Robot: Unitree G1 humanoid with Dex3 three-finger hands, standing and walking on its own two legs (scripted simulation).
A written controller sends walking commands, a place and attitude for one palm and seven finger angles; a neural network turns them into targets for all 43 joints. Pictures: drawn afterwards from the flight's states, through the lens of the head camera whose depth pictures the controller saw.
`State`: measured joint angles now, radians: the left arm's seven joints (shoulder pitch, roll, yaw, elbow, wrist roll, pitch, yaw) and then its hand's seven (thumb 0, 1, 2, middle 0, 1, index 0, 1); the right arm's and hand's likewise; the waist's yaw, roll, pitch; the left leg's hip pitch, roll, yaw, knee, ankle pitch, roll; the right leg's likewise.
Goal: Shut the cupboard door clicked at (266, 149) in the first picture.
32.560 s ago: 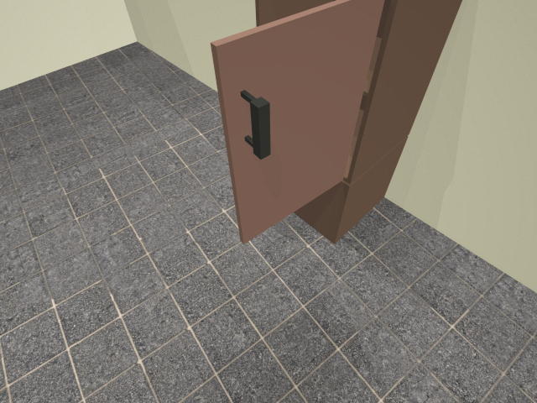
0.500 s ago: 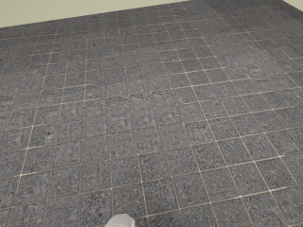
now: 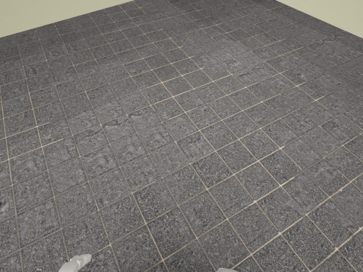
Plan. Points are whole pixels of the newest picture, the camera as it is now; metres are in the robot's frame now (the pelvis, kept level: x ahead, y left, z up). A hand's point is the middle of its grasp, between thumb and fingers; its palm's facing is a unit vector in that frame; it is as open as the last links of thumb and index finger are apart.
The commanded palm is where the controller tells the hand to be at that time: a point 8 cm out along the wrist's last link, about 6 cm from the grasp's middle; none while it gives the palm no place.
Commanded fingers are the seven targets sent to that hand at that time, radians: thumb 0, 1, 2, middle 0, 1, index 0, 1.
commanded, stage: turn to face it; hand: left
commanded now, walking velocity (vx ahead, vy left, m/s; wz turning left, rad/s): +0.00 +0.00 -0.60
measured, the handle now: out of the picture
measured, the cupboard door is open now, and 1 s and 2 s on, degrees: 53 53 53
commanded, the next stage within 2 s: none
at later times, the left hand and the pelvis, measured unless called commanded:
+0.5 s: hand out of the picture +0.12 +0.19 -0.18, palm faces -0.21 -0.96 -0.18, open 7.4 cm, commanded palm none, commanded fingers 0.00 0.90 0.90 -0.20 -0.30 -0.20 -0.30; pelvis +0.00 +0.01 -0.01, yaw -16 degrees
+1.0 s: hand (151, 245) +0.20 +0.09 -0.15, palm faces -0.54 -0.79 -0.28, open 7.4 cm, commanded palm none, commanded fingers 0.00 0.90 0.90 -0.20 -0.30 -0.20 -0.30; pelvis -0.01 -0.02 +0.00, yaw -34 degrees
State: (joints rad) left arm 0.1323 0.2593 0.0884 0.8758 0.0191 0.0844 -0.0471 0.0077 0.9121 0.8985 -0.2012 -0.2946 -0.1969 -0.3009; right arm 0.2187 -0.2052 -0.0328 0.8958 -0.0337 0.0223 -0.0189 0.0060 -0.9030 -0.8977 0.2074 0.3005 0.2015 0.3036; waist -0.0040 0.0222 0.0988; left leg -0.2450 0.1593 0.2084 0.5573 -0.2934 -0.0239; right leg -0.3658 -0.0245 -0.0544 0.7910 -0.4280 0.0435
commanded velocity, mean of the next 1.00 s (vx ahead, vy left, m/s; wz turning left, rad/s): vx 0.00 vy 0.00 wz -0.60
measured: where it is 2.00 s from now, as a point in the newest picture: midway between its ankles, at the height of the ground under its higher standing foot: outside the picture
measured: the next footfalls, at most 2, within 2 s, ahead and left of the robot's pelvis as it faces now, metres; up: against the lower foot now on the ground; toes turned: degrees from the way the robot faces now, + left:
right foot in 0.06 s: +0.03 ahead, -0.13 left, +0.00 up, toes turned -6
left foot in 0.44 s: +0.07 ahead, +0.11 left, +0.00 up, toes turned -12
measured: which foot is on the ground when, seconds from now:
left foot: down 0.00-0.06, up 0.08-0.42, down 0.44-0.86, up 0.88-1.00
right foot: up 0.00-0.04, down 0.06-0.44, up 0.46-0.82, down 0.84-1.00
